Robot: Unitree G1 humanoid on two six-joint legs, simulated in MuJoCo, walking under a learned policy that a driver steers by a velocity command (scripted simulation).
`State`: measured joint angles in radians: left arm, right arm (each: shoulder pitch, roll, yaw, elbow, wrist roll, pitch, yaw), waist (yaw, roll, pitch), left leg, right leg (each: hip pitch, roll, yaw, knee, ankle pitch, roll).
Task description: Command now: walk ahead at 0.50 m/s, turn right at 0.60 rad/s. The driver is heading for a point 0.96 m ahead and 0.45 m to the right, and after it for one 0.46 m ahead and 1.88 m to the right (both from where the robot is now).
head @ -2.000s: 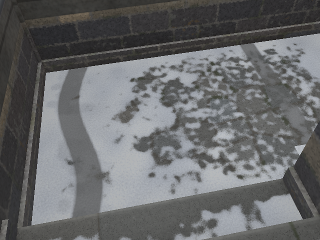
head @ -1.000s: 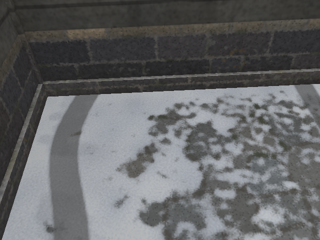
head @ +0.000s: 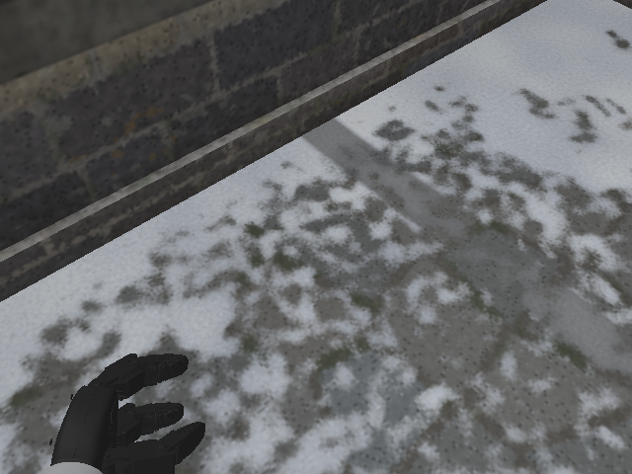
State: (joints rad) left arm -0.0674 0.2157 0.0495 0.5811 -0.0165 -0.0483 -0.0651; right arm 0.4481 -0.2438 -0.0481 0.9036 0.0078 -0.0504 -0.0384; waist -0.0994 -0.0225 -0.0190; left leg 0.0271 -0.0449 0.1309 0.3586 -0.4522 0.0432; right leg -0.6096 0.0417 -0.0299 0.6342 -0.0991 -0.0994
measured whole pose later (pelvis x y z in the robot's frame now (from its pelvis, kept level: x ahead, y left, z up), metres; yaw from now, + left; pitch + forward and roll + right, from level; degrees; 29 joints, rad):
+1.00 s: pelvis +0.49 -0.10 -0.01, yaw -37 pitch +2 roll +2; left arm 0.04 0.28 0.05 0.55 -0.02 -0.02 -0.06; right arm 0.36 -0.32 -0.07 0.84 0.03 -0.05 -0.02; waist -0.08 -0.02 0.05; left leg 0.06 0.08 0.24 0.47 -0.48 -0.05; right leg -0.50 -0.01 -0.04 0.58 -0.13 -0.10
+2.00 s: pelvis +0.89 -0.44 +0.01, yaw -54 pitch +2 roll +2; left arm 0.12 0.26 0.04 0.65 -0.02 -0.04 -0.05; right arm 0.34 -0.30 -0.04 0.84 0.01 -0.07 0.01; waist -0.09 -0.03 0.02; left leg 0.08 -0.02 0.16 0.22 -0.33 0.01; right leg -0.63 -0.06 0.01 0.63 0.00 -0.03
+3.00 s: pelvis +1.09 -0.93 +0.01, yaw -89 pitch +1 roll +2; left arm 0.09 0.28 0.06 0.59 -0.02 0.00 -0.04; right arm 0.34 -0.31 -0.07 0.87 0.02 -0.07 0.00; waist -0.10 -0.03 0.06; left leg 0.09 0.01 0.21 0.23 -0.32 -0.02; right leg -0.62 -0.08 0.01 0.67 -0.06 -0.04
